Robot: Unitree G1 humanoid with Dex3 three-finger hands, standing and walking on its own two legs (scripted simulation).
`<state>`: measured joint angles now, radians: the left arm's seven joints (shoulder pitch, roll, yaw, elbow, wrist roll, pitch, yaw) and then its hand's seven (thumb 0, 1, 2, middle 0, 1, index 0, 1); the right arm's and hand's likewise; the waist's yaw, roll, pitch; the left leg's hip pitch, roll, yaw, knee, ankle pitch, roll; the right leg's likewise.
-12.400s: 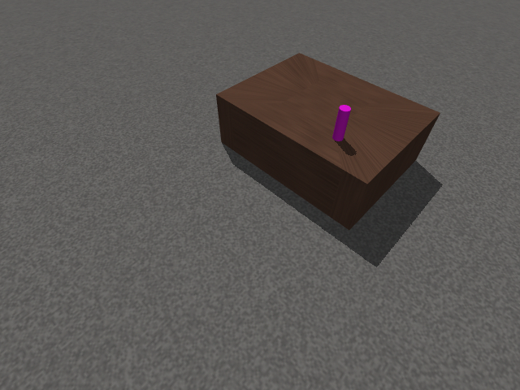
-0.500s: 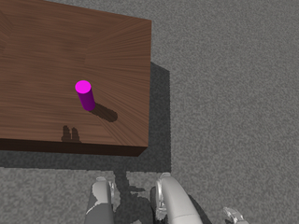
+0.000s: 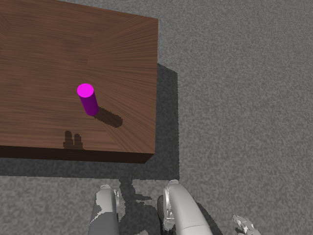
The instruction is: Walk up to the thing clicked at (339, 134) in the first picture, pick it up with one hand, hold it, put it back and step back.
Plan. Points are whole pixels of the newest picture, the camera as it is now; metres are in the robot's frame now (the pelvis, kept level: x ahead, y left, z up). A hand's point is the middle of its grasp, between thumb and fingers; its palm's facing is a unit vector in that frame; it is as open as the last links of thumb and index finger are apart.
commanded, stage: go down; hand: left
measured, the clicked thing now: (89, 101) +0.53 +0.17 -0.23
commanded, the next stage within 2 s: none
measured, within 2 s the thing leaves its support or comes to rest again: neither
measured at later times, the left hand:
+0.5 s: hand out of the picture +0.45 +0.38 +0.07, palm faces +0.14 -0.99 +0.00, open 17.0 cm
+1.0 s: hand out of the picture +0.45 +0.39 +0.06, palm faces +0.15 -0.99 +0.00, open 17.1 cm
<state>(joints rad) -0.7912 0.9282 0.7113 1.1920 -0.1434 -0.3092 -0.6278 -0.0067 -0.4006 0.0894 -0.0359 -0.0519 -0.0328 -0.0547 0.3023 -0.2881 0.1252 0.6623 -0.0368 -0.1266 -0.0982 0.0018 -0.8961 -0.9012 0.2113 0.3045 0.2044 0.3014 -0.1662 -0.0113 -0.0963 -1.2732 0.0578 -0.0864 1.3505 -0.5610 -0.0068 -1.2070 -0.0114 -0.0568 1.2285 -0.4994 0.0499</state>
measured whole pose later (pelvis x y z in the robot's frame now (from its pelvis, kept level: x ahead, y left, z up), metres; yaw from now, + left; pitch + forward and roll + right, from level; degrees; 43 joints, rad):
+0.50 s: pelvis -0.01 +0.00 -0.01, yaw +0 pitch +27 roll -7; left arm -0.84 0.96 0.70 1.22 -0.15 -0.33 -0.65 -0.01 -0.42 0.08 -0.03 -0.06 -0.04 -0.06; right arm 0.30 -0.29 0.14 0.66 -0.04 -0.14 -0.10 0.00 -0.90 -0.90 0.21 0.30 0.20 0.30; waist -0.17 -0.01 -0.09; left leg -1.31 0.05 -0.09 1.38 -0.56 0.00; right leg -1.24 -0.01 -0.06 1.25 -0.49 0.05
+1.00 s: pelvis -0.01 +0.00 -0.01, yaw +0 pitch +28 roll -7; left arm -0.85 0.96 0.70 1.20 -0.15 -0.30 -0.64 -0.01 -0.46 0.08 -0.04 -0.07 -0.04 -0.07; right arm 0.31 -0.29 0.14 0.66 -0.04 -0.14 -0.10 0.00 -0.89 -0.90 0.21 0.30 0.20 0.30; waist -0.17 -0.01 -0.09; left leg -1.32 0.05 -0.09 1.39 -0.56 0.00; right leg -1.25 -0.01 -0.06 1.26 -0.50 0.05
